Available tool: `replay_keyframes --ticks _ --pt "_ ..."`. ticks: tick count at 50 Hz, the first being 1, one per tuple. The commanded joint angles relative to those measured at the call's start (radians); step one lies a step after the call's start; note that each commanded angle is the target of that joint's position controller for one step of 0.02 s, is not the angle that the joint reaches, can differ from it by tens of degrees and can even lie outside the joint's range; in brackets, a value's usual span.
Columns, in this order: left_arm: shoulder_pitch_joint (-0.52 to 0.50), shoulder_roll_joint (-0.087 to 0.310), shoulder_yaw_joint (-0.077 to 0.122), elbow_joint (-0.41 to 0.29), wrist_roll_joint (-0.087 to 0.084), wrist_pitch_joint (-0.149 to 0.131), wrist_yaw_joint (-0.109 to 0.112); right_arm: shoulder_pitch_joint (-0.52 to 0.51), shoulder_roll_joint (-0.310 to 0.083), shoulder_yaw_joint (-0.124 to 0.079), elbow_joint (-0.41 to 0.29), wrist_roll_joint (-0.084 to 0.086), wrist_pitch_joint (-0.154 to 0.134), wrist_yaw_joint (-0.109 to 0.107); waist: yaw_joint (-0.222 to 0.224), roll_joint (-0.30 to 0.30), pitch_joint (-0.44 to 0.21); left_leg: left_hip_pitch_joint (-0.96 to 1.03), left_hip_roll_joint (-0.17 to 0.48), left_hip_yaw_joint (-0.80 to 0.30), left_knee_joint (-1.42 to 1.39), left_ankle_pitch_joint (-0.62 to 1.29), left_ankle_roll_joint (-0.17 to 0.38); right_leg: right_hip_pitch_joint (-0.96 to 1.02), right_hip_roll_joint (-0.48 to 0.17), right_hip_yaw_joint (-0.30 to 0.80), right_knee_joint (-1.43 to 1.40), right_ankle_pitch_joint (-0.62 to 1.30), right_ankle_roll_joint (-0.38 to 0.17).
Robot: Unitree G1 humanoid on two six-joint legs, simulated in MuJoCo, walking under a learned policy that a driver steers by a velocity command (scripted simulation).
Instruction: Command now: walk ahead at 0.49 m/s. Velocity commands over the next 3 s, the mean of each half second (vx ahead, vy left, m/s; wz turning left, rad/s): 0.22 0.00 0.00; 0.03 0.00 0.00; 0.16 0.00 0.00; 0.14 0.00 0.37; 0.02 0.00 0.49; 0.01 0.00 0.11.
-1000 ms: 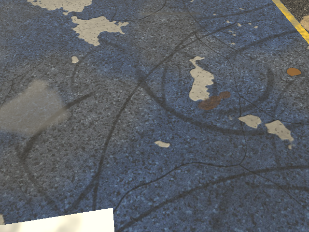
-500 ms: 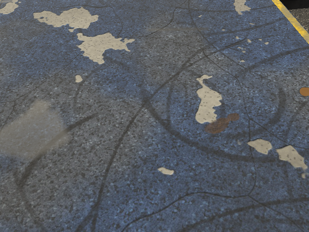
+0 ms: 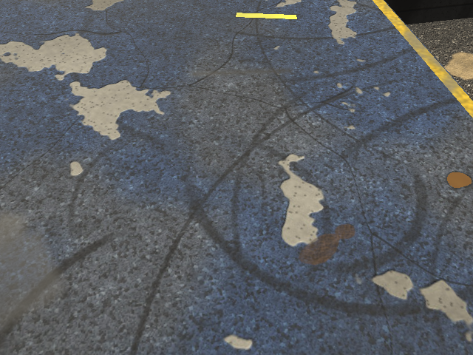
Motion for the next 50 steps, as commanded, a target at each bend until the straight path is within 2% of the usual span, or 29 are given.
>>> replay_keyframes --ticks 1,3,5,8,10,11,12,13,14,15,16,17,18,19,20,22,24,26,28,29,30,31,32,33,35,38,43,50 --pt "0.033 0.042 0.012 -0.042 0.012 0.006 0.006 -0.039 -0.133 -0.022 -0.056 0.002 -0.016 -0.02 0.046 0.077 0.053 -0.093 0.284 -0.217 -0.203 0.065 0.172 -0.03 -0.043 0.003 -0.145 0.152 0.028" --pt "-0.047 0.03 0.007 -0.063 0.012 -0.001 0.003 -0.012 -0.139 -0.019 -0.05 0.001 -0.007 -0.03 0.023 0.068 0.063 -0.075 0.26 -0.158 -0.173 0.228 0.141 0.0 -0.016 -0.021 -0.319 0.243 0.033" --pt "-0.107 0.014 0.001 -0.072 0.012 -0.005 -0.003 0.025 -0.151 -0.019 -0.036 0.006 0.003 -0.033 -0.003 0.08 0.046 -0.06 0.233 -0.101 -0.125 0.347 0.111 0.085 0.033 -0.06 -0.449 0.305 0.04" --pt "-0.162 0.027 0.0 -0.091 0.006 -0.002 -0.015 0.069 -0.153 -0.018 -0.009 0.014 0.02 -0.036 -0.024 0.109 0.024 0.035 0.263 -0.116 -0.048 0.385 0.098 0.123 0.066 -0.055 -0.539 0.297 0.034" --pt "-0.153 0.054 0.008 -0.097 0.012 -0.007 -0.024 0.051 -0.15 -0.017 -0.004 0.016 0.03 -0.042 -0.002 0.124 -0.001 0.104 0.285 -0.144 0.033 0.414 0.072 0.157 0.08 -0.039 -0.605 0.246 0.005" --pt "-0.104 0.07 0.016 -0.083 0.018 -0.012 -0.025 0.026 -0.153 -0.018 -0.006 0.02 0.035 -0.045 0.031 0.122 -0.026 0.119 0.279 -0.148 0.091 0.419 0.052 0.224 0.093 -0.044 -0.66 0.261 -0.013" --pt "-0.018 0.099 0.029 -0.048 0.027 -0.017 -0.022 0.019 -0.144 -0.016 -0.01 0.019 0.037 -0.047 0.064 0.105 -0.07 0.119 0.236 -0.136 0.189 0.443 0.028 0.341 0.112 -0.062 -0.717 0.332 -0.033" --pt "0.085 0.169 0.047 -0.023 0.038 -0.022 -0.016 0.045 -0.125 -0.007 -0.019 0.003 0.032 -0.049 0.084 0.035 -0.164 0.037 0.169 -0.094 0.363 0.308 -0.013 0.542 0.012 0.016 -0.677 0.73 -0.073" --pt "0.15 0.198 0.046 -0.013 0.053 -0.01 -0.013 0.199 -0.011 0.027 0.011 -0.011 0.023 -0.043 0.045 -0.165 -0.299 -0.253 0.062 -0.048 0.658 -0.192 -0.078 0.884 -0.217 0.246 -0.606 1.06 -0.237" --pt "0.193 0.122 0.026 0.0 0.039 0.002 -0.021 0.247 -0.023 0.03 0.037 0.002 0.023 -0.037 0.062 -0.215 -0.405 -0.303 0.052 -0.126 0.818 -0.543 -0.105 0.902 -0.295 0.384 -0.657 1.031 -0.312" --pt "0.136 0.102 0.018 -0.012 0.022 0.008 -0.029 0.199 -0.106 0.007 0.032 0.019 0.035 -0.035 0.055 -0.13 -0.341 -0.332 0.092 -0.164 0.893 -0.538 -0.111 0.795 -0.252 0.35 -0.7 0.789 -0.28" --pt "0.042 0.095 0.015 -0.032 0.016 0.013 -0.03 0.112 -0.117 0.0 0.012 0.025 0.052 -0.043 0.04 -0.057 -0.239 -0.367 0.125 -0.145 0.895 -0.486 -0.118 0.671 -0.211 0.298 -0.744 0.581 -0.237" --pt "-0.034 0.084 0.008 -0.045 0.02 0.014 -0.028 0.052 -0.11 -0.006 0.003 0.02 0.07 -0.054 0.025 -0.013 -0.16 -0.356 0.153 -0.137 0.849 -0.431 -0.127 0.534 -0.176 0.246 -0.796 0.439 -0.21" --pt "-0.09 0.074 0.003 -0.052 0.028 0.016 -0.025 0.039 -0.097 -0.01 -0.001 0.013 0.088 -0.065 -0.003 -0.025 -0.119 -0.288 0.176 -0.137 0.775 -0.377 -0.133 0.413 -0.138 0.189 -0.839 0.351 -0.184" --pt "-0.116 0.083 0.007 -0.048 0.039 0.021 -0.024 0.051 -0.068 -0.005 0.005 0.009 0.1 -0.072 -0.021 -0.057 -0.097 -0.212 0.167 -0.112 0.695 -0.336 -0.137 0.322 -0.099 0.136 -0.865 0.299 -0.168" --pt "-0.1 0.075 0.007 -0.032 0.049 0.026 -0.017 0.065 -0.041 -0.001 0.019 0.004 0.11 -0.084 -0.02 -0.085 -0.1 -0.133 0.147 -0.084 0.574 -0.308 -0.141 0.278 -0.065 0.084 -0.88 0.254 -0.175" --pt "-0.08 0.076 0.007 -0.019 0.04 0.029 -0.01 0.047 -0.043 -0.002 0.022 0.003 0.117 -0.09 -0.007 -0.084 -0.116 -0.094 0.142 -0.08 0.468 -0.25 -0.133 0.291 -0.066 0.093 -0.89 0.113 -0.179" --pt "-0.092 0.08 0.007 -0.012 0.023 0.04 -0.002 0.033 -0.047 -0.005 0.027 0.001 0.122 -0.088 -0.015 -0.082 -0.099 -0.031 0.133 -0.064 0.341 -0.137 -0.119 0.261 -0.055 0.099 -0.899 -0.099 -0.157" --pt "-0.065 0.06 0.0 0.008 0.012 0.049 0.002 0.017 -0.054 -0.007 0.03 -0.015 0.124 -0.082 -0.018 -0.063 -0.047 0.024 0.129 -0.057 0.224 -0.074 -0.088 0.208 -0.02 0.093 -0.904 -0.295 -0.094" --pt "-0.042 0.053 -0.002 0.021 0.013 0.051 0.002 0.019 -0.069 -0.007 0.026 -0.024 0.123 -0.081 -0.011 -0.04 -0.014 0.025 0.167 -0.095 0.177 -0.075 -0.065 0.192 0.0 0.089 -0.89 -0.344 -0.054" --pt "-0.014 0.06 0.005 0.025 0.015 0.054 0.003 0.008 -0.12 -0.017 0.028 -0.014 0.122 -0.083 0.026 0.028 0.031 -0.043 0.181 -0.104 0.164 -0.171 -0.041 0.205 0.051 0.045 -0.871 -0.316 -0.024" --pt "-0.011 0.061 0.008 0.029 0.016 0.059 0.009 -0.001 -0.121 -0.022 0.042 -0.002 0.115 -0.079 0.031 0.105 0.06 -0.165 0.169 -0.114 0.125 -0.305 -0.03 0.288 0.095 -0.015 -0.825 -0.241 -0.005" --pt "-0.012 0.06 0.009 0.034 0.016 0.061 0.015 -0.019 -0.089 -0.016 0.044 -0.003 0.104 -0.078 0.035 0.135 0.065 -0.221 0.169 -0.122 0.084 -0.336 -0.039 0.357 0.1 -0.027 -0.779 -0.17 -0.003" --pt "-0.004 0.05 0.008 0.04 0.017 0.064 0.018 -0.039 -0.077 -0.014 0.045 -0.006 0.094 -0.077 0.046 0.155 0.057 -0.237 0.171 -0.125 0.067 -0.323 -0.053 0.398 0.101 -0.036 -0.754 -0.116 -0.008" --pt "0.014 0.046 0.01 0.057 0.023 0.068 0.02 -0.051 -0.066 -0.014 0.046 -0.002 0.077 -0.076 0.049 0.136 0.041 -0.213 0.166 -0.121 0.072 -0.264 -0.07 0.422 0.105 -0.044 -0.73 -0.05 -0.016" --pt "0.011 0.035 0.01 0.073 0.02 0.068 0.015 -0.026 -0.063 -0.014 0.06 0.004 0.068 -0.076 0.038 0.097 0.022 -0.167 0.159 -0.11 0.099 -0.177 -0.07 0.433 0.101 -0.045 -0.716 0.026 -0.021" --pt "0.015 0.032 0.01 0.097 0.015 0.071 0.013 0.003 -0.058 -0.011 0.073 0.005 0.072 -0.076 0.028 0.059 -0.002 -0.118 0.148 -0.095 0.132 -0.069 -0.068 0.454 0.099 -0.048 -0.691 0.132 -0.019" --pt "0.026 0.031 0.011 0.128 0.011 0.084 0.019 0.014 -0.044 -0.007 0.083 0.006 0.082 -0.076 0.029 0.042 0.008 -0.1 0.136 -0.081 0.142 -0.017 -0.071 0.469 0.095 -0.046 -0.676 0.178 -0.015"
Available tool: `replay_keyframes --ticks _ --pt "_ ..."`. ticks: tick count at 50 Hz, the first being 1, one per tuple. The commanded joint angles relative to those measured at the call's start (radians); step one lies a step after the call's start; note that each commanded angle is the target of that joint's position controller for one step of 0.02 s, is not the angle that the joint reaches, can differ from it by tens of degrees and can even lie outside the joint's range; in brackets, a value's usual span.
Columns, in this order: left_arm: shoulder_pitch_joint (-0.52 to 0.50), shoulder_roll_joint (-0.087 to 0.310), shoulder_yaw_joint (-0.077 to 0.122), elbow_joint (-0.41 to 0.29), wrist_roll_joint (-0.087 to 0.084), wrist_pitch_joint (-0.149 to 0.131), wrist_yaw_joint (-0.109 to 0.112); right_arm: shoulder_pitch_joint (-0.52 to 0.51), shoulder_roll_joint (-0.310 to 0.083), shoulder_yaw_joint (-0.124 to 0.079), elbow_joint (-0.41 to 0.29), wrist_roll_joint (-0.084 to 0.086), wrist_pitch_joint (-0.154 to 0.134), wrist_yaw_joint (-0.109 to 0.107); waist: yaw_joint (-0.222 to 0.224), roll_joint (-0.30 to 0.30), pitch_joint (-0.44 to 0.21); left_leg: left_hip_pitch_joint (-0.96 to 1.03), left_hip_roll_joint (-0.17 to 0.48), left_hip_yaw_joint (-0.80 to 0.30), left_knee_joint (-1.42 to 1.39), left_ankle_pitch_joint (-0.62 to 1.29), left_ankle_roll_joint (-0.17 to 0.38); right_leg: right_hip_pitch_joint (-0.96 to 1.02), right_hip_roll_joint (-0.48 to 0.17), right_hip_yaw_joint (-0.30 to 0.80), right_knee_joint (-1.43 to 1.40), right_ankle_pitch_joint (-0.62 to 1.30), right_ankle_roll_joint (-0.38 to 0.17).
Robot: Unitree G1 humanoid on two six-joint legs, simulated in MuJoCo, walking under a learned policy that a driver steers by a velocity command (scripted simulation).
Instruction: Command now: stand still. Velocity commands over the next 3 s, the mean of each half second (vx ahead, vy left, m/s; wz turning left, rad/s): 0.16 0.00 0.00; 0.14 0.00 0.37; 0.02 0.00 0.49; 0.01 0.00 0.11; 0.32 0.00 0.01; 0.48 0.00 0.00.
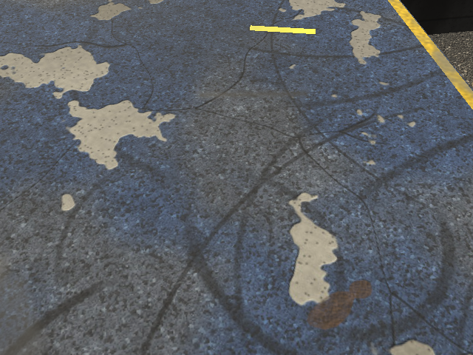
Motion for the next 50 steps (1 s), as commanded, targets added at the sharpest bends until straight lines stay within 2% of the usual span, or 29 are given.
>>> replay_keyframes --ticks 1,8,9,11,13,16,17,18,20,21,22,23,24,25,27,29,32,34,37,40,41,42,43,44,45,46,47,48,50 --pt "0.022 0.085 0.014 -0.02 -0.002 -0.003 0.005 0.068 -0.098 -0.016 -0.012 0.0 -0.001 -0.003 0.0 0.002 -0.024 -0.079 0.024 -0.02 -0.1 0.183 0.029 0.112 -0.037 0.039 -0.049 0.182 -0.037" --pt "0.014 0.083 0.016 0.002 -0.003 0.004 0.01 0.07 -0.085 -0.015 -0.005 -0.001 0.003 -0.004 0.002 0.007 -0.006 -0.076 0.017 -0.013 -0.11 0.169 0.027 0.114 -0.039 0.042 -0.052 0.167 -0.033" --pt "0.031 0.072 0.014 0.016 -0.003 0.005 0.01 0.095 -0.076 -0.014 0.009 0.0 0.005 -0.005 0.0 0.009 -0.028 -0.065 0.008 -0.004 -0.119 0.059 0.032 0.122 -0.025 0.028 -0.051 0.052 -0.035" --pt "0.036 0.093 0.025 0.023 -0.015 0.007 0.011 0.097 -0.107 -0.026 0.006 0.012 0.008 -0.008 0.001 0.032 0.032 -0.117 0.008 -0.022 -0.124 -0.265 0.076 0.047 0.006 0.005 -0.024 -0.325 -0.051" --pt "0.007 0.086 0.025 0.006 -0.021 -0.015 0.009 0.111 -0.119 -0.032 -0.009 0.023 -0.008 -0.011 -0.014 0.04 0.115 -0.151 0.059 -0.101 -0.164 -0.433 0.124 -0.062 -0.006 0.029 -0.006 -0.448 -0.069" --pt "-0.064 0.034 0.015 -0.029 -0.026 -0.07 -0.014 0.186 -0.184 -0.055 0.002 0.033 -0.044 -0.001 -0.043 0.176 0.14 -0.022 0.251 -0.384 -0.305 -0.464 0.229 -0.221 0.015 -0.038 0.201 -0.22 -0.058" --pt "-0.072 0.029 0.013 -0.037 -0.028 -0.082 -0.023 0.171 -0.192 -0.059 -0.005 0.031 -0.052 0.003 -0.035 0.187 0.153 -0.026 0.304 -0.45 -0.321 -0.418 0.255 -0.236 -0.008 -0.019 0.242 -0.191 -0.072" --pt "-0.055 0.032 0.014 -0.036 -0.031 -0.092 -0.03 0.142 -0.179 -0.056 -0.016 0.03 -0.058 0.007 -0.013 0.175 0.152 -0.03 0.309 -0.442 -0.302 -0.34 0.251 -0.218 -0.02 -0.011 0.224 -0.199 -0.087" --pt "0.065 0.045 0.024 0.007 -0.039 -0.101 -0.035 0.064 -0.165 -0.051 -0.045 0.035 -0.058 0.018 0.062 0.139 0.118 -0.115 0.224 -0.29 -0.218 -0.195 0.184 0.011 0.003 -0.039 0.039 -0.179 -0.104" --pt "0.178 0.075 0.04 0.05 -0.034 -0.099 -0.033 0.012 -0.165 -0.051 -0.069 0.035 -0.059 0.02 0.108 0.097 0.084 -0.208 0.154 -0.194 -0.111 -0.047 0.141 0.19 0.001 -0.003 -0.015 -0.117 -0.105" --pt "0.327 0.163 0.069 0.086 -0.03 -0.1 -0.029 -0.034 -0.125 -0.041 -0.101 0.036 -0.068 0.021 0.159 -0.102 0.042 -0.372 0.024 -0.017 0.212 0.113 0.067 0.369 -0.142 0.264 -0.157 -0.182 -0.171" --pt "0.442 0.247 0.084 0.1 -0.024 -0.105 -0.041 -0.032 -0.076 -0.028 -0.134 0.031 -0.088 0.017 0.178 -0.33 -0.026 -0.565 -0.07 0.026 0.542 -0.126 0.03 0.515 -0.361 0.683 -0.319 -0.17 -0.298" --pt "0.37 0.16 0.051 0.084 -0.005 -0.116 -0.043 -0.048 -0.112 -0.038 -0.14 0.041 -0.099 0.023 0.122 -0.192 0.0 -0.657 -0.018 -0.083 0.725 -0.186 0.056 0.487 -0.403 0.731 -0.314 -0.145 -0.302" --pt "0.275 0.113 0.035 0.052 -0.002 -0.12 -0.041 -0.027 -0.118 -0.04 -0.129 0.053 -0.101 0.031 0.077 -0.116 0.047 -0.674 0.018 -0.105 0.788 -0.118 0.078 0.433 -0.382 0.577 -0.285 0.035 -0.261" --pt "0.178 0.088 0.017 0.02 -0.001 -0.113 -0.043 -0.001 -0.118 -0.053 -0.105 0.04 -0.091 0.031 0.024 -0.036 0.042 -0.601 0.061 -0.101 0.71 0.011 0.092 0.354 -0.299 0.291 -0.261 0.403 -0.176" --pt "0.184 0.056 0.002 0.025 0.012 -0.095 -0.032 0.005 -0.102 -0.062 -0.099 0.041 -0.066 0.033 0.011 -0.079 0.024 -0.508 0.046 -0.067 0.627 0.068 0.081 0.294 -0.231 0.119 -0.261 0.568 -0.117" --pt "0.148 0.118 0.004 0.006 0.028 -0.083 -0.002 -0.113 -0.057 -0.049 -0.169 0.03 -0.039 0.035 -0.001 -0.075 0.038 -0.462 0.019 -0.02 0.41 0.175 0.046 0.219 -0.203 -0.001 -0.271 0.67 -0.114" --pt "0.123 0.16 0.01 -0.012 0.018 -0.073 0.019 -0.201 -0.045 -0.035 -0.22 0.018 -0.032 0.042 0.013 -0.092 0.024 -0.371 0.011 0.036 0.241 0.249 0.034 0.165 -0.192 -0.062 -0.263 0.677 -0.114" --pt "0.128 0.189 0.024 -0.015 -0.004 -0.06 0.033 -0.22 -0.089 -0.041 -0.259 0.017 -0.015 0.06 0.01 -0.119 -0.012 -0.308 0.007 0.054 0.166 0.256 0.044 0.199 -0.233 -0.071 -0.201 0.7 -0.122" --pt "0.071 0.2 0.04 -0.042 -0.019 -0.048 0.04 -0.151 -0.144 -0.062 -0.266 0.009 -0.01 0.075 -0.042 -0.106 -0.048 -0.223 -0.03 0.077 0.105 0.194 0.1 0.232 -0.252 -0.084 -0.037 0.813 -0.099" --pt "0.049 0.199 0.042 -0.057 -0.021 -0.042 0.04 -0.076 -0.171 -0.079 -0.25 0.008 -0.014 0.078 -0.082 -0.078 -0.086 -0.124 -0.061 0.091 0.031 0.235 0.127 0.222 -0.225 -0.103 0.095 0.802 -0.077" --pt "0.066 0.198 0.042 -0.068 -0.012 -0.041 0.033 -0.002 -0.227 -0.103 -0.24 0.006 -0.016 0.07 -0.114 -0.011 -0.134 0.03 -0.055 0.028 -0.058 0.403 0.165 0.141 -0.159 -0.122 0.3 0.642 -0.027" --pt "0.071 0.137 0.022 -0.111 0.033 -0.046 0.022 0.03 -0.314 -0.118 -0.251 0.0 -0.012 0.048 -0.077 0.216 -0.213 0.232 0.177 -0.291 -0.041 0.828 0.258 -0.099 -0.036 -0.139 0.657 -0.061 0.036" --pt "0.181 0.082 0.005 -0.128 0.024 -0.058 0.004 0.008 -0.349 -0.112 -0.293 -0.029 -0.019 0.052 -0.014 0.286 -0.408 0.397 0.389 -0.717 -0.123 0.783 0.486 -0.292 0.111 0.047 0.94 -0.532 0.053" --pt "0.117 0.148 0.022 -0.138 -0.001 -0.062 -0.009 -0.036 -0.282 -0.098 -0.314 -0.02 -0.02 0.055 -0.041 0.152 -0.366 0.306 0.337 -0.657 -0.187 0.54 0.441 -0.354 0.048 0.142 0.966 -0.447 0.036" --pt "0.041 0.172 0.03 -0.162 -0.022 -0.059 -0.007 -0.126 -0.231 -0.086 -0.337 -0.002 -0.023 0.05 -0.024 0.081 -0.226 0.178 0.274 -0.523 -0.216 0.362 0.364 -0.395 0.011 0.124 0.91 -0.347 0.024" --pt "0.015 0.175 0.037 -0.157 -0.012 -0.046 0.009 -0.181 -0.215 -0.079 -0.351 0.01 -0.02 0.048 0.002 -0.023 -0.152 0.047 0.222 -0.44 -0.236 0.241 0.296 -0.372 -0.032 0.115 0.818 -0.273 0.027" --pt "0.001 0.199 0.05 -0.166 0.003 -0.031 0.026 -0.198 -0.207 -0.077 -0.359 0.012 -0.016 0.045 0.014 -0.009 -0.122 -0.051 0.186 -0.4 -0.249 0.186 0.27 -0.323 -0.053 0.117 0.733 -0.234 0.029" --pt "0.015 0.179 0.053 -0.179 0.015 -0.012 0.034 -0.193 -0.219 -0.081 -0.366 -0.01 -0.01 0.038 0.034 0.061 -0.119 -0.157 0.122 -0.347 -0.266 0.18 0.256 -0.233 -0.037 0.101 0.649 -0.171 0.036"
Over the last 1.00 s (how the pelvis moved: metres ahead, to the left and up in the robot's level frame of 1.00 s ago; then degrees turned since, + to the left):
0.22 -0.04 -0.01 1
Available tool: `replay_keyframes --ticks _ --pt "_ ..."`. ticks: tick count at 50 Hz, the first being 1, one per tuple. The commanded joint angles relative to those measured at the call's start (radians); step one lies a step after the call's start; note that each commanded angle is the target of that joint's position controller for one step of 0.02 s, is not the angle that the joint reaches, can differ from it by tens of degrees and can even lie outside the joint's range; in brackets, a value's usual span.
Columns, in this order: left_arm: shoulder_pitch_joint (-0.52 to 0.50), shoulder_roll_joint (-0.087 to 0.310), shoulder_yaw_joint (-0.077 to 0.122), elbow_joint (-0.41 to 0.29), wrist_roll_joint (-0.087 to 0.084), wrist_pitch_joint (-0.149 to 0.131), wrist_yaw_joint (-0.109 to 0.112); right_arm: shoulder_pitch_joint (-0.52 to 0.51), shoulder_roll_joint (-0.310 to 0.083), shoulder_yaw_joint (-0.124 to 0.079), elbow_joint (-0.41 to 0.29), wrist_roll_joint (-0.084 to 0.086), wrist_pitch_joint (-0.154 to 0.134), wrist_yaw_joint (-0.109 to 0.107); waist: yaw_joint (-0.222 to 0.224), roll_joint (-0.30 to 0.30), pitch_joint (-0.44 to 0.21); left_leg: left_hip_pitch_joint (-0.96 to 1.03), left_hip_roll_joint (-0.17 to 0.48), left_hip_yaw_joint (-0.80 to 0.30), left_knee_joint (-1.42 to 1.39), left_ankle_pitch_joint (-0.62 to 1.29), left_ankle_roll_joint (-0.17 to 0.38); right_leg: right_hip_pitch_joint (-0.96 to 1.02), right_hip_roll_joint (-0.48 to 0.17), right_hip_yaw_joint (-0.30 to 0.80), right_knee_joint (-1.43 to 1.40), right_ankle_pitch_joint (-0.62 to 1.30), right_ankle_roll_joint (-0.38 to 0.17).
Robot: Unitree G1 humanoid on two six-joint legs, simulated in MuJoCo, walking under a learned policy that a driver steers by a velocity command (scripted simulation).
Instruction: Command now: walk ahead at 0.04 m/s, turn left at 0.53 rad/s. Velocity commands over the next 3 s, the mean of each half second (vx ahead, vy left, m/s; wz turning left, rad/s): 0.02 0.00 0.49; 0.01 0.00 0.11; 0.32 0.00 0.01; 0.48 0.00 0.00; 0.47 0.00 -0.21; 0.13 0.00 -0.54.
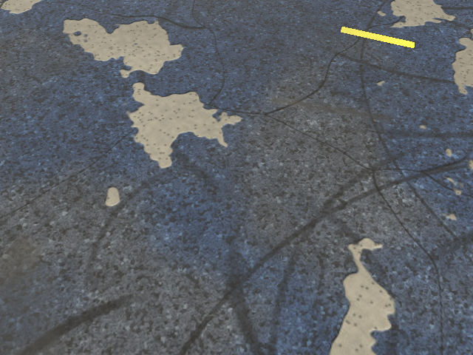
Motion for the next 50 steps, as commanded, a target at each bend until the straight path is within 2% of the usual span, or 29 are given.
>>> replay_keyframes --ticks 1,3,6,12,14,16,17,18,19,20,21,22,23,24,26,29,30,32,34,35,36,37,38,39,40,42,48,49,50 --pt "0.112 0.085 0.03 -0.035 0.01 0.019 0.018 -0.022 -0.139 -0.033 -0.087 -0.011 -0.007 -0.016 0.042 0.098 -0.144 0.081 0.22 -0.319 -0.227 -0.04 0.148 -0.009 -0.019 0.029 -0.109 0.08 0.013" --pt "0.084 0.076 0.029 -0.052 0.009 0.022 0.026 0.008 -0.157 -0.04 -0.095 -0.006 -0.001 -0.029 0.027 0.109 -0.161 0.108 0.221 -0.344 -0.225 -0.082 0.149 -0.031 -0.006 0.037 -0.2 0.092 0.032" --pt "0.033 0.086 0.031 -0.079 0.008 0.025 0.029 0.015 -0.171 -0.045 -0.116 0.005 0.011 -0.044 0.009 0.129 -0.172 0.137 0.222 -0.404 -0.226 -0.236 0.13 -0.057 0.0 0.062 -0.296 0.133 0.051" --pt "-0.001 0.089 0.028 -0.107 -0.007 0.001 0.012 0.036 -0.174 -0.05 -0.145 0.004 0.036 -0.057 -0.013 0.158 -0.172 0.164 0.211 -0.479 -0.205 -0.249 0.108 0.019 0.03 0.07 -0.464 0.124 0.049" --pt "0.02 0.095 0.028 -0.106 -0.015 -0.009 0.002 0.037 -0.171 -0.049 -0.158 0.006 0.044 -0.058 -0.007 0.172 -0.171 0.179 0.206 -0.507 -0.194 -0.208 0.101 0.079 0.042 0.064 -0.554 0.113 0.034" --pt "0.102 0.103 0.033 -0.086 -0.019 -0.016 -0.011 0.019 -0.167 -0.046 -0.172 0.016 0.055 -0.061 0.039 0.173 -0.174 0.161 0.179 -0.498 -0.155 -0.165 0.069 0.208 0.039 0.037 -0.738 0.198 0.006" --pt "0.147 0.128 0.042 -0.075 -0.013 -0.017 -0.016 0.04 -0.147 -0.039 -0.173 0.021 0.06 -0.064 0.052 0.149 -0.18 0.11 0.137 -0.459 -0.107 -0.192 0.029 0.319 -0.012 0.043 -0.837 0.263 -0.016" --pt "0.154 0.187 0.053 -0.084 0.011 -0.013 -0.017 0.089 -0.092 -0.024 -0.169 0.019 0.062 -0.063 0.022 -0.022 -0.199 -0.014 0.045 -0.337 0.102 -0.355 -0.023 0.437 -0.211 0.218 -0.894 0.263 -0.084" --pt "0.112 0.248 0.065 -0.098 0.05 -0.006 -0.018 0.05 -0.112 -0.034 -0.216 0.027 0.047 -0.059 -0.001 -0.305 -0.122 -0.205 -0.099 -0.153 0.298 -0.511 -0.067 0.386 -0.358 0.473 -0.957 0.43 -0.241" --pt "0.058 0.185 0.051 -0.137 0.056 -0.011 -0.016 0.066 -0.195 -0.056 -0.196 0.001 0.031 -0.052 -0.001 -0.22 -0.131 -0.205 -0.042 -0.204 0.511 -0.496 -0.098 0.351 -0.397 0.481 -0.94 0.491 -0.293" --pt "0.012 0.145 0.041 -0.158 0.038 -0.012 -0.012 0.103 -0.207 -0.064 -0.164 0.006 0.032 -0.046 -0.022 -0.137 -0.136 -0.186 -0.039 -0.203 0.596 -0.434 -0.11 0.344 -0.34 0.371 -0.906 0.532 -0.256" --pt "-0.009 0.124 0.035 -0.166 0.019 -0.011 -0.012 0.132 -0.176 -0.059 -0.133 0.006 0.042 -0.049 -0.031 -0.092 -0.13 -0.175 -0.034 -0.187 0.649 -0.389 -0.131 0.348 -0.274 0.283 -0.883 0.535 -0.212" --pt "-0.003 0.111 0.029 -0.165 0.002 -0.009 -0.011 0.144 -0.148 -0.051 -0.123 0.002 0.05 -0.051 -0.023 -0.085 -0.118 -0.189 -0.031 -0.184 0.707 -0.353 -0.149 0.356 -0.253 0.25 -0.875 0.549 -0.205" --pt "0.008 0.101 0.021 -0.162 0.0 -0.005 -0.011 0.144 -0.119 -0.042 -0.121 0.004 0.055 -0.049 -0.019 -0.083 -0.109 -0.171 -0.028 -0.171 0.729 -0.336 -0.162 0.338 -0.232 0.211 -0.876 0.577 -0.208" --pt "0.039 0.088 0.014 -0.153 0.006 0.002 -0.012 0.103 -0.091 -0.027 -0.137 0.014 0.056 -0.049 0.0 -0.113 -0.096 -0.15 -0.002 -0.127 0.624 -0.303 -0.18 0.356 -0.196 0.155 -0.883 0.562 -0.212" --pt "0.067 0.11 0.016 -0.141 0.004 0.011 -0.009 0.033 -0.052 -0.001 -0.163 0.007 0.05 -0.045 0.036 -0.161 -0.104 -0.033 0.075 -0.044 0.344 -0.305 -0.196 0.381 -0.183 0.128 -0.871 0.557 -0.211" --pt "0.084 0.131 0.021 -0.137 0.002 0.014 -0.01 0.014 -0.047 0.005 -0.169 0.009 0.048 -0.042 0.052 -0.177 -0.103 0.019 0.08 -0.02 0.271 -0.33 -0.195 0.37 -0.189 0.132 -0.867 0.563 -0.217" --pt "0.111 0.156 0.026 -0.128 -0.003 0.019 -0.015 0.025 -0.08 -0.003 -0.161 0.019 0.045 -0.04 0.06 -0.186 -0.102 0.091 0.069 0.008 0.145 -0.302 -0.186 0.371 -0.206 0.159 -0.848 0.591 -0.227" --pt "0.109 0.141 0.019 -0.119 -0.022 0.019 -0.019 0.082 -0.083 -0.007 -0.131 0.015 0.041 -0.039 0.019 -0.157 -0.086 0.212 0.064 0.017 -0.119 -0.09 -0.145 0.343 -0.19 0.149 -0.811 0.612 -0.195" --pt "0.141 0.13 0.014 -0.108 -0.024 0.01 -0.022 0.088 -0.106 -0.011 -0.13 0.007 0.041 -0.041 0.021 -0.133 -0.097 0.305 0.091 -0.029 -0.17 0.008 -0.116 0.3 -0.18 0.147 -0.801 0.58 -0.152" --pt "0.151 0.102 0.003 -0.114 -0.001 -0.005 -0.029 0.117 -0.154 -0.018 -0.135 -0.001 0.042 -0.05 0.028 -0.049 -0.159 0.439 0.188 -0.123 -0.118 0.224 -0.084 0.231 -0.145 0.108 -0.755 0.484 -0.093" --pt "0.185 0.06 -0.007 -0.121 0.018 -0.025 -0.044 0.102 -0.203 -0.029 -0.125 -0.005 0.049 -0.051 0.082 0.129 -0.184 0.467 0.251 -0.171 -0.034 0.33 -0.017 0.176 -0.054 0.011 -0.737 0.312 -0.037" --pt "0.133 0.056 -0.012 -0.118 0.023 -0.027 -0.043 0.079 -0.114 -0.01 -0.125 -0.006 0.048 -0.039 0.045 0.145 -0.193 0.367 0.245 -0.168 -0.05 0.183 0.016 0.25 -0.044 -0.018 -0.739 0.237 0.004" --pt "0.087 0.075 -0.007 -0.117 0.017 -0.023 -0.043 0.059 -0.073 0.001 -0.126 -0.012 0.043 -0.03 0.032 0.117 -0.146 0.322 0.209 -0.152 -0.061 0.075 -0.005 0.257 -0.038 -0.024 -0.737 0.256 0.021" --pt "0.071 0.075 -0.005 -0.113 0.012 -0.016 -0.039 0.054 -0.079 0.001 -0.123 -0.017 0.037 -0.028 0.026 0.105 -0.117 0.288 0.183 -0.134 -0.061 0.027 -0.025 0.256 -0.033 -0.03 -0.729 0.277 0.023" --pt "0.091 0.083 -0.002 -0.105 0.011 0.001 -0.032 0.058 -0.089 0.002 -0.116 -0.013 0.023 -0.025 0.033 0.113 -0.068 0.231 0.172 -0.129 -0.064 0.009 -0.039 0.263 -0.036 -0.025 -0.726 0.303 0.019" --pt "0.114 0.076 0.001 -0.065 0.007 0.009 -0.022 0.066 -0.078 0.011 -0.093 -0.008 0.009 -0.027 0.037 0.068 -0.052 0.199 0.159 -0.123 -0.055 -0.01 -0.043 0.295 -0.038 -0.024 -0.724 0.321 0.021" --pt "0.13 0.069 0.001 -0.051 0.006 0.012 -0.021 0.089 -0.081 0.009 -0.079 -0.005 0.01 -0.028 0.033 0.073 -0.075 0.21 0.152 -0.121 -0.066 -0.124 -0.036 0.3 -0.019 -0.048 -0.708 0.236 0.021" --pt "0.13 0.07 0.004 -0.045 -0.001 0.013 -0.021 0.11 -0.108 -0.001 -0.07 0.003 0.014 -0.029 0.02 0.092 -0.06 0.211 0.159 -0.149 -0.093 -0.314 -0.012 0.255 0.016 -0.089 -0.654 0.109 0.016"
Over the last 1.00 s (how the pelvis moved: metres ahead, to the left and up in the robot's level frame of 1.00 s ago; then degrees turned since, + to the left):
0.21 0.01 -0.01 13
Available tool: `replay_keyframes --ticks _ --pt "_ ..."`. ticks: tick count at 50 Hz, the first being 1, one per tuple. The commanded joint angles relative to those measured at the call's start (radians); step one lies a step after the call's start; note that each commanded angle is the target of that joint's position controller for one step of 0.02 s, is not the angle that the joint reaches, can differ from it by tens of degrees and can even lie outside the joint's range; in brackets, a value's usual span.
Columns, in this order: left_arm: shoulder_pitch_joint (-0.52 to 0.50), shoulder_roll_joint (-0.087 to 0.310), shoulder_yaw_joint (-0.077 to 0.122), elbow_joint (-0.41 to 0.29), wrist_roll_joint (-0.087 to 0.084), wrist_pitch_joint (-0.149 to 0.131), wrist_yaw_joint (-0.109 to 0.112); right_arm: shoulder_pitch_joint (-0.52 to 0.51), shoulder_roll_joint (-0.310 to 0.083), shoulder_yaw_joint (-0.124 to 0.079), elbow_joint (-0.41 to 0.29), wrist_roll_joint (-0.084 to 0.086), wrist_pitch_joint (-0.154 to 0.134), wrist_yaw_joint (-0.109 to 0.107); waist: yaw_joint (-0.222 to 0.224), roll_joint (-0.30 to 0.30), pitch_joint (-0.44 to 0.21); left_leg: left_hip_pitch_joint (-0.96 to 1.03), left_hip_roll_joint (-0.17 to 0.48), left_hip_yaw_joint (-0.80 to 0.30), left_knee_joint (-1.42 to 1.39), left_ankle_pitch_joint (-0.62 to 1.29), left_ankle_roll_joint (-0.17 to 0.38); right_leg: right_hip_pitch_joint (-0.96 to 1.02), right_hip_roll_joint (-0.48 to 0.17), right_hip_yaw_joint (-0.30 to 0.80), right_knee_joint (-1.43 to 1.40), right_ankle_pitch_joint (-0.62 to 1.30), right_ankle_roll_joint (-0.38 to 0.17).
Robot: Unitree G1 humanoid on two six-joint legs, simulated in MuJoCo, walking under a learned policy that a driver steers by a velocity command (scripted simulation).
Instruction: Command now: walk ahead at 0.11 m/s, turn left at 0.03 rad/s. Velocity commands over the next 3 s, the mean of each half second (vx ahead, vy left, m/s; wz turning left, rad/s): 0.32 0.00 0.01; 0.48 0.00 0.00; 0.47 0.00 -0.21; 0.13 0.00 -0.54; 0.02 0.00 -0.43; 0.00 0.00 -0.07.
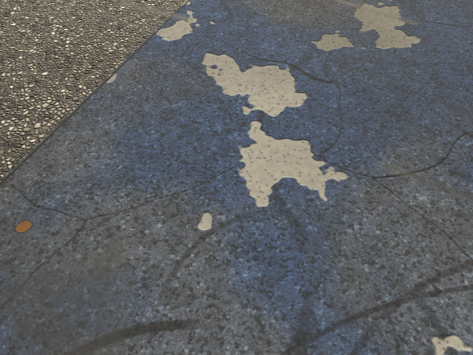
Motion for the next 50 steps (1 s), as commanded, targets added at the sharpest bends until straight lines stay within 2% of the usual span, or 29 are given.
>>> replay_keyframes --ticks 1,2,4,6,9,10,11,12,13,14,15,16,19,22,26,29,32,34,36,37,38,39,40,41,42,43,44,47,50 --pt "-0.002 0.084 0.024 -0.037 -0.014 -0.009 0.005 0.059 -0.185 -0.051 -0.03 0.014 -0.007 -0.005 -0.041 0.125 0.013 -0.012 0.135 -0.203 -0.227 -0.301 0.118 -0.107 0.066 -0.094 0.091 -0.13 -0.02" --pt "-0.039 0.081 0.024 -0.059 -0.023 -0.018 0.004 0.089 -0.21 -0.057 -0.024 0.017 -0.009 -0.004 -0.061 0.17 0.064 -0.015 0.21 -0.329 -0.308 -0.465 0.171 -0.2 0.068 -0.094 0.164 -0.168 -0.035" --pt "-0.094 0.091 0.03 -0.096 -0.042 -0.046 -0.004 0.111 -0.222 -0.059 -0.013 0.019 -0.032 -0.008 -0.074 0.206 0.143 -0.023 0.319 -0.507 -0.389 -0.483 0.246 -0.324 0.015 -0.018 0.298 -0.222 -0.085" --pt "-0.087 0.1 0.033 -0.103 -0.048 -0.072 -0.021 0.094 -0.202 -0.057 -0.014 0.023 -0.053 -0.007 -0.061 0.187 0.118 0.061 0.344 -0.495 -0.38 -0.348 0.248 -0.386 -0.035 0.02 0.311 -0.263 -0.126" --pt "0.041 0.082 0.033 -0.038 -0.037 -0.093 -0.043 -0.022 -0.204 -0.057 -0.036 0.042 -0.044 0.001 0.028 0.135 0.025 -0.064 0.21 -0.238 -0.31 -0.118 0.164 -0.012 0.02 -0.075 0.006 0.018 -0.131" --pt "0.127 0.087 0.042 0.006 -0.028 -0.09 -0.045 -0.018 -0.187 -0.053 -0.034 0.037 -0.039 0.002 0.059 0.119 -0.009 -0.133 0.165 -0.175 -0.244 -0.088 0.142 0.149 0.064 -0.108 -0.028 0.122 -0.103" --pt "0.214 0.104 0.052 0.035 -0.024 -0.085 -0.044 -0.021 -0.148 -0.042 -0.037 0.028 -0.041 0.003 0.09 0.071 -0.03 -0.209 0.119 -0.115 -0.125 -0.062 0.108 0.265 0.043 -0.061 -0.039 0.099 -0.098" --pt "0.325 0.178 0.066 0.042 -0.021 -0.085 -0.033 -0.038 -0.072 -0.019 -0.062 0.012 -0.049 0.006 0.119 -0.165 -0.057 -0.348 0.019 0.007 0.232 -0.089 0.031 0.37 -0.173 0.259 -0.195 -0.015 -0.164" --pt "0.355 0.261 0.077 0.03 -0.012 -0.093 -0.045 -0.026 -0.091 -0.029 -0.103 0.037 -0.07 0.0 0.1 -0.329 -0.043 -0.545 -0.056 -0.01 0.461 -0.258 0.012 0.394 -0.362 0.69 -0.361 -0.186 -0.318" --pt "0.259 0.209 0.06 0.003 -0.01 -0.101 -0.046 -0.008 -0.149 -0.042 -0.089 0.057 -0.085 0.0 0.057 -0.194 0.031 -0.621 0.026 -0.078 0.59 -0.218 0.031 0.331 -0.38 0.699 -0.381 -0.319 -0.337" --pt "0.197 0.16 0.047 -0.018 -0.015 -0.104 -0.044 -0.012 -0.167 -0.046 -0.078 0.06 -0.092 0.007 0.036 -0.125 0.085 -0.66 0.072 -0.075 0.609 -0.1 0.054 0.3 -0.336 0.588 -0.377 -0.334 -0.299" --pt "0.153 0.152 0.04 -0.033 -0.012 -0.104 -0.046 -0.007 -0.158 -0.047 -0.06 0.048 -0.094 0.009 0.019 -0.082 0.089 -0.644 0.102 -0.054 0.589 -0.007 0.063 0.273 -0.288 0.483 -0.385 -0.247 -0.262" --pt "0.166 0.109 0.021 -0.028 -0.005 -0.095 -0.047 -0.019 -0.14 -0.051 -0.048 0.024 -0.089 0.024 0.012 -0.092 0.062 -0.569 0.133 -0.008 0.5 0.162 0.049 0.248 -0.193 0.254 -0.398 0.136 -0.21" --pt "0.225 0.12 0.021 -0.006 -0.01 -0.085 -0.035 -0.076 -0.11 -0.044 -0.069 0.017 -0.08 0.03 0.023 -0.068 0.047 -0.586 0.124 0.032 0.404 0.244 0.01 0.267 -0.168 0.144 -0.395 0.4 -0.217" --pt "0.248 0.134 0.02 0.0 -0.01 -0.073 -0.015 -0.229 -0.078 -0.024 -0.121 0.026 -0.089 0.043 0.058 -0.072 0.084 -0.497 0.091 0.073 0.138 0.399 -0.012 0.199 -0.138 0.061 -0.437 0.387 -0.203" --pt "0.286 0.141 0.022 0.017 -0.019 -0.069 -0.012 -0.309 -0.083 -0.018 -0.148 0.033 -0.097 0.059 0.072 -0.071 0.121 -0.467 0.069 0.081 0.025 0.428 0.001 0.227 -0.169 0.057 -0.443 0.364 -0.216" --pt "0.289 0.152 0.03 0.028 -0.026 -0.059 -0.009 -0.346 -0.102 -0.02 -0.172 0.036 -0.109 0.075 0.049 -0.078 0.125 -0.462 0.056 0.074 -0.038 0.364 0.042 0.326 -0.215 0.054 -0.387 0.488 -0.212" --pt "0.266 0.178 0.04 0.022 -0.022 -0.052 -0.006 -0.283 -0.142 -0.035 -0.161 0.032 -0.11 0.075 -0.006 -0.113 0.05 -0.34 0.011 0.098 -0.048 0.293 0.078 0.378 -0.222 0.042 -0.275 0.805 -0.193" --pt "0.234 0.184 0.042 0.01 -0.012 -0.037 -0.003 -0.01 -0.215 -0.072 -0.086 0.033 -0.103 0.057 -0.151 -0.129 -0.136 0.037 -0.027 0.123 -0.061 0.301 0.137 0.309 -0.171 -0.001 0.051 1.047 -0.154" --pt "0.236 0.151 0.027 -0.018 0.004 -0.038 0.0 0.188 -0.28 -0.088 -0.044 0.016 -0.096 0.041 -0.211 -0.032 -0.292 0.4 0.167 -0.098 -0.007 0.284 0.202 0.047 -0.123 -0.013 0.364 0.721 -0.13" --pt "0.398 -0.019 -0.018 -0.022 -0.005 -0.06 -0.019 0.235 -0.329 -0.095 -0.016 0.007 -0.098 0.049 -0.102 0.266 -0.466 0.733 0.423 -0.64 -0.122 0.028 0.381 -0.345 0.091 0.044 0.722 -0.202 -0.073" --pt "0.304 0.108 0.009 -0.015 -0.038 -0.087 -0.025 0.226 -0.223 -0.072 -0.008 0.017 -0.096 0.046 -0.158 0.187 -0.411 0.669 0.396 -0.728 -0.252 -0.109 0.346 -0.458 0.062 0.155 0.828 -0.257 -0.089" --pt "0.175 0.161 0.027 -0.064 -0.065 -0.1 -0.028 0.133 -0.193 -0.06 -0.014 0.021 -0.095 0.04 -0.138 0.151 -0.209 0.502 0.361 -0.552 -0.282 -0.066 0.291 -0.526 0.009 0.113 0.828 -0.174 -0.098" --pt "0.114 0.152 0.024 -0.08 -0.058 -0.108 -0.021 0.055 -0.177 -0.053 -0.023 0.018 -0.097 0.04 -0.1 0.039 -0.121 0.326 0.326 -0.427 -0.313 0.054 0.263 -0.486 -0.045 0.087 0.775 -0.075 -0.099" --pt "0.094 0.144 0.03 -0.08 -0.04 -0.104 -0.016 0.009 -0.155 -0.047 -0.027 0.008 -0.102 0.044 -0.062 0.01 -0.065 0.193 0.285 -0.335 -0.339 0.166 0.249 -0.441 -0.075 0.073 0.719 -0.021 -0.091" --pt "0.126 0.13 0.033 -0.075 -0.033 -0.092 -0.016 -0.013 -0.136 -0.041 -0.024 -0.005 -0.108 0.047 -0.021 0.038 -0.059 0.114 0.253 -0.272 -0.37 0.214 0.241 -0.375 -0.104 0.082 0.691 0.013 -0.088" --pt "0.151 0.106 0.03 -0.07 -0.031 -0.079 -0.015 -0.02 -0.132 -0.042 -0.017 -0.003 -0.112 0.05 -0.002 0.056 -0.056 0.067 0.24 -0.239 -0.399 0.228 0.247 -0.341 -0.114 0.08 0.664 0.023 -0.081" --pt "0.108 0.086 0.026 -0.094 -0.019 -0.054 -0.009 0.002 -0.161 -0.047 0.018 0.008 -0.126 0.048 0.012 0.06 0.002 -0.027 0.226 -0.145 -0.456 0.284 0.26 -0.373 -0.137 0.057 0.558 0.075 -0.048" --pt "-0.015 0.084 0.023 -0.137 -0.01 -0.06 -0.011 0.05 -0.188 -0.051 0.042 0.011 -0.118 0.031 -0.022 0.047 0.033 -0.007 0.197 -0.076 -0.465 0.335 0.242 -0.438 -0.137 0.04 0.368 0.258 -0.027"
Over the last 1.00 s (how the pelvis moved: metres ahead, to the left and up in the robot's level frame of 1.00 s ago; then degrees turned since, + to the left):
0.05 -0.02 0.00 17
